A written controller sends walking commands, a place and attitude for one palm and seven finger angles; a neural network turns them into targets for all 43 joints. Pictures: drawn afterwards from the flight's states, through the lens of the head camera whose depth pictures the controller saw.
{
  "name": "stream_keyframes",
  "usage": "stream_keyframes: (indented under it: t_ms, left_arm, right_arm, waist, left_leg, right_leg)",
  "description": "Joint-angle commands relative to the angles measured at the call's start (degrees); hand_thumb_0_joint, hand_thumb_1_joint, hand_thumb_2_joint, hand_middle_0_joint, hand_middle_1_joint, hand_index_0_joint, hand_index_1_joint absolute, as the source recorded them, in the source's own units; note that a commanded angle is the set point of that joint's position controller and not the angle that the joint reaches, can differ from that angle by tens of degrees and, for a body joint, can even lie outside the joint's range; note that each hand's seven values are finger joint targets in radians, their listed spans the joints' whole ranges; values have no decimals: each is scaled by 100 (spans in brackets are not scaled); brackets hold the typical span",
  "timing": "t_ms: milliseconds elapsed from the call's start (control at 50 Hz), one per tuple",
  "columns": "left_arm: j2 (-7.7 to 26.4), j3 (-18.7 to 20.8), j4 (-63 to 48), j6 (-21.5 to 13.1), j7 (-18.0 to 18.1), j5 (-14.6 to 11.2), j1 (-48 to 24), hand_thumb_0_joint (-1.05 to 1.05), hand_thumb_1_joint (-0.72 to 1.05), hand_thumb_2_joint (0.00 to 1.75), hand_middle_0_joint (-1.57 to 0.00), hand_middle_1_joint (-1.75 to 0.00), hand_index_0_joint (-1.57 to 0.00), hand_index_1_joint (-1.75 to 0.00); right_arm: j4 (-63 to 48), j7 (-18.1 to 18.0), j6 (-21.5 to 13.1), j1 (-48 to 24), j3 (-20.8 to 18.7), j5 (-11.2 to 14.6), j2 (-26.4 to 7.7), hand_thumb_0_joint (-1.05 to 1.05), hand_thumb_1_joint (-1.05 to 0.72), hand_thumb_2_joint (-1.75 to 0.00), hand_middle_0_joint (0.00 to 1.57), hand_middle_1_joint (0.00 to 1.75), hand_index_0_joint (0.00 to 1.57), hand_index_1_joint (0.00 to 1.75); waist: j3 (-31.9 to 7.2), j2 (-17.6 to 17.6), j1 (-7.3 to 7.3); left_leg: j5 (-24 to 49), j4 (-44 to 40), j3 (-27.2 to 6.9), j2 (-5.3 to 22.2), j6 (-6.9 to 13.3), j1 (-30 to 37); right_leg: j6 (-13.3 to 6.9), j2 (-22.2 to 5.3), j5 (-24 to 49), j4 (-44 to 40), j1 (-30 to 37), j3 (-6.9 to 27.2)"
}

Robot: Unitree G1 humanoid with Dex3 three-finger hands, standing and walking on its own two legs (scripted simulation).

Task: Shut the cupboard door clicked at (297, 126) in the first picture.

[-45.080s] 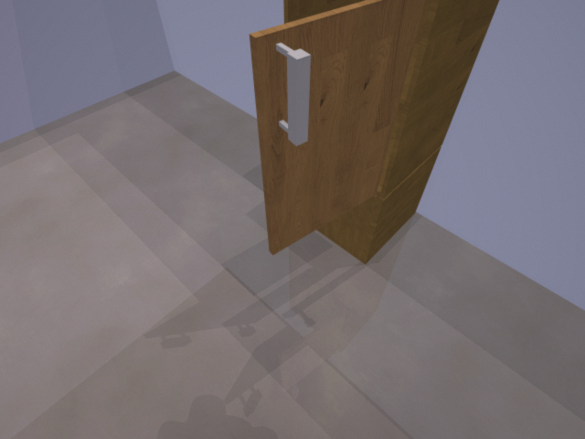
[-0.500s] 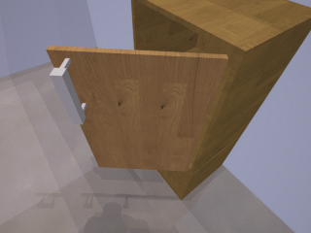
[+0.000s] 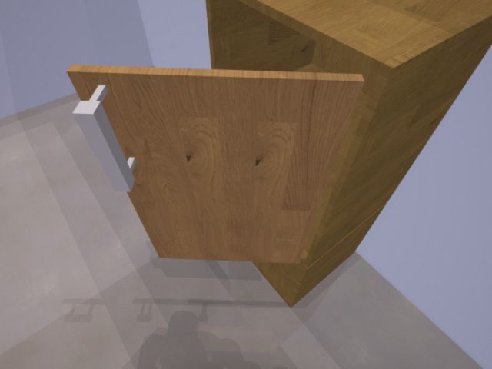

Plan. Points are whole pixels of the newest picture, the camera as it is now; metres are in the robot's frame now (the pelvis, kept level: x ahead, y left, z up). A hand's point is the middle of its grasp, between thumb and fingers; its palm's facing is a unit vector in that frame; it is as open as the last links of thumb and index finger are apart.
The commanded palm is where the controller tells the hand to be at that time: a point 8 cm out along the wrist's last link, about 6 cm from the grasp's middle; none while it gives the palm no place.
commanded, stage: come to a stop and stand still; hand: left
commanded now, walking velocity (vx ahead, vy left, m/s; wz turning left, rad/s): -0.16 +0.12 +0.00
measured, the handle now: (113, 141) +0.40 +0.24 +0.15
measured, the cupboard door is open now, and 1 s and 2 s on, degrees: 50 50 50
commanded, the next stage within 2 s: look again from close up in 1.34 s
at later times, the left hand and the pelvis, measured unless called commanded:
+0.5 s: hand out of the picture -0.02 +0.22 -0.18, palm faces +0.00 -0.99 -0.16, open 7.4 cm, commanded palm none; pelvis -0.04 +0.05 +0.01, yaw +0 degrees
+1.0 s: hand out of the picture -0.03 +0.19 -0.17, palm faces +0.01 -0.98 -0.20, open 7.4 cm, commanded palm none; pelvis -0.02 +0.02 +0.00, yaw +0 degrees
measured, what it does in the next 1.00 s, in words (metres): steps on the spot: right foot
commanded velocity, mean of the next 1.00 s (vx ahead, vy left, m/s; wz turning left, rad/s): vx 0.03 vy -0.04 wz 0.00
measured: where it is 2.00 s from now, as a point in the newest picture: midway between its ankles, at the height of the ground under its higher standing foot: outside the picture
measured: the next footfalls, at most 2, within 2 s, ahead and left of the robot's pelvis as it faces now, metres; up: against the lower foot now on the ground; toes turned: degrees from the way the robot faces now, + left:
right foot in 0.54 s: -0.03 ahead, -0.08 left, +0.00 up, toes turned -1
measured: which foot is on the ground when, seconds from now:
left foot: down 0.00-1.00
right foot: down 0.00-0.22, up 0.24-0.52, down 0.54-1.00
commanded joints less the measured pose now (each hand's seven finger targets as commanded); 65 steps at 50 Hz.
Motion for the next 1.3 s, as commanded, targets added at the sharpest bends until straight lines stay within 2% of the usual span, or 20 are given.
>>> stream_keyframes:
  t_ms: [0, 60, 100, 120, 140, 180, 200, 220, 260, 400, 480, 540, 600, 640, 660, 680, 780, 900, 1120, 1280]
  left_arm:
    - [1078, 282, -316, 26, 74, 23, 554, 0, 90, 90, -20, -30, -20, -30]
    - [1117, 315, -400, 78, 87, 81, 408, 0, 90, 90, -20, -30, -20, -30]
    - [1050, 277, -538, 88, 65, 116, 49, 0, 90, 90, -20, -30, -20, -30]
    - [1027, 262, -590, 84, 34, 99, -170, 0, 90, 90, -20, -30, -20, -30]
    - [930, 229, -610, 81, 11, 57, -240, 0, 90, 90, -20, -30, -20, -30]
    - [565, 170, -607, 86, -13, -16, 80, 0, 90, 90, -20, -30, -20, -30]
    - [570, 162, -598, 66, -16, 9, 153, 0, 90, 90, -20, -30, -20, -30]
    - [632, 175, -500, 91, -25, 21, 175, 0, 90, 90, -20, -30, -20, -30]
    - [462, 130, -324, 127, -98, 48, 265, 0, 90, 90, -20, -30, -20, -30]
    - [210, 70, -176, 19, -187, 16, 233, 0, 90, 90, -20, -30, -20, -30]
    - [271, 97, 10, -17, -147, 8, 547, 0, 90, 90, -20, -30, -20, -30]
    - [413, 55, 127, -88, -104, -23, 664, 0, 90, 90, -20, -30, -20, -30]
    - [309, 4, 203, -124, -105, -27, 501, 0, 90, 90, -20, -30, -20, -30]
    - [369, -35, 309, -223, 138, 102, 816, 0, 90, 90, -20, -30, -20, -30]
    - [591, -11, 1, -218, 98, 31, 499, 0, 90, 90, -20, -30, -20, -30]
    - [556, -7, -89, -193, 46, 29, 386, 0, 90, 90, -20, -30, -20, -30]
    - [324, -72, -20, -293, 15, -24, 564, 0, 90, 90, -20, -30, -20, -30]
    - [283, -79, 68, -300, 25, -33, 808, 0, 90, 90, -20, -30, -20, -30]
    - [446, -34, 81, -212, 21, -31, 755, 0, 90, 90, -20, -30, -20, -30]
    - [537, -25, 114, -195, 10, -30, 673, 0, 90, 90, -20, -30, -20, -30]
  right_arm:
    - [-495, -58, 38, 137, -213, 9, -641, 0, -90, -90, 20, 30, 20, 30]
    - [-657, -33, 120, -43, -267, 14, -514, 0, -90, -90, 20, 30, 20, 30]
    - [-639, 5, 111, 177, -267, 44, -388, 0, -90, -90, 20, 30, 20, 30]
    - [-572, 35, 62, 387, -231, 52, -327, 0, -90, -90, 20, 30, 20, 30]
    - [-468, 54, -18, 640, -191, 48, -321, 0, -90, -90, 20, 30, 20, 30]
    - [-443, 28, -192, 700, -242, -37, -917, 0, -90, -90, 20, 30, 20, 30]
    - [-513, 14, -195, 500, -246, -46, -1029, 0, -90, -90, 20, 30, 20, 30]
    - [-532, 24, -217, 258, -229, -63, -1062, 0, -90, -90, 20, 30, 20, 30]
    - [-544, -2, -203, 149, -155, -69, -834, 0, -90, -90, 20, 30, 20, 30]
    - [-227, -63, -199, 691, -159, -69, -675, 0, -90, -90, 20, 30, 20, 30]
    - [-119, -75, -203, 739, -140, -5, -643, 0, -90, -90, 20, 30, 20, 30]
    - [-57, -27, -253, 650, -23, 40, -338, 0, -90, -90, 20, 30, 20, 30]
    - [79, -31, -225, 748, -10, 35, -294, 0, -90, -90, 20, 30, 20, 30]
    - [-184, 25, -241, 494, -11, 38, -666, 0, -90, -90, 20, 30, 20, 30]
    - [-317, 79, -183, 798, -2, -4, -395, 0, -90, -90, 20, 30, 20, 30]
    - [-289, 91, -138, 783, -25, -36, -403, 0, -90, -90, 20, 30, 20, 30]
    - [-358, 74, -214, 1052, 76, -11, -269, 0, -90, -90, 20, 30, 20, 30]
    - [-206, 14, -316, 968, 126, 30, -270, 0, -90, -90, 20, 30, 20, 30]
    - [-25, -31, -285, 729, 108, 38, -383, 0, -90, -90, 20, 30, 20, 30]
    - [-3, -51, -276, 538, 85, 41, -504, 0, -90, -90, 20, 30, 20, 30]
  waist:
    - [-439, -612, 92]
    - [-145, -986, 142]
    - [-55, -1010, -99]
    - [-33, -1063, -248]
    - [-69, -792, -329]
    - [-252, 1058, -145]
    - [-167, 1058, -69]
    - [-131, 1112, -16]
    - [24, 958, 15]
    - [-348, 491, -211]
    - [-529, 395, -111]
    - [-343, 310, -86]
    - [5, -185, -155]
    - [338, 289, -49]
    - [209, 409, -337]
    - [563, 570, -320]
    - [124, -247, -295]
    - [17, -144, -131]
    - [-33, 176, -96]
    - [-177, 42, -84]
  left_leg:
    - [1334, 809, -135, 169, -63, -101]
    - [-1203, 1723, -293, -68, -125, -803]
    - [-1107, 1383, -406, -2, -96, -306]
    - [-583, 595, -383, 0, -76, 65]
    - [226, -168, -372, 45, -51, 596]
    - [935, -1155, -1978, 1246, 518, 460]
    - [465, -1507, -2302, 1566, 875, -119]
    - [-632, -1854, -2363, 1569, 935, -483]
    - [-1410, -2025, -2385, 1454, 905, -661]
    - [91, -1553, -1825, 1271, 858, 433]
    - [339, -1130, -1435, 955, 496, 170]
    - [428, -819, -862, 488, 184, 16]
    - [504, -782, -783, 457, 171, 200]
    - [851, 98, -719, 529, 28, 9]
    - [-428, 20, -706, 388, 51, -273]
    - [-911, -108, -749, 310, 104, -580]
    - [196, 45, -715, 317, 175, -198]
    - [1192, -130, -712, 401, 239, -49]
    - [1310, -297, -635, 437, 206, 220]
    - [1569, -324, -613, 484, 205, 442]
  right_leg:
    - [-630, -1412, 4527, -180, 134, 1090]
    - [-1191, -1921, 4677, -469, 18, 1486]
    - [-1057, -1717, 3459, -581, -675, 1207]
    - [-774, -1381, 2764, -437, -905, 931]
    - [-482, -1047, 1839, -171, -1202, 699]
    - [48, -112, -489, 817, -1249, -53]
    - [52, -105, -1080, 1195, -876, -64]
    - [-9, -167, -1123, 1455, -714, 4]
    - [-30, -232, -754, 1682, -792, 38]
    - [4, -152, -576, 507, -867, -220]
    - [-18, -223, 440, -826, -28, -93]
    - [-187, -692, 726, -1086, 15, 323]
    - [-149, -544, 588, -1123, -391, 217]
    - [-121, -601, 1112, -1161, -799, 370]
    - [-287, -704, -482, -1170, -926, 396]
    - [-359, -576, -1136, -1091, -1235, 393]
    - [-391, -551, -172, -973, -936, 393]
    - [-248, -508, 1512, -617, -401, 250]
    - [-171, -538, 1725, -689, -234, 282]
    - [-127, -570, 2133, -732, -112, 290]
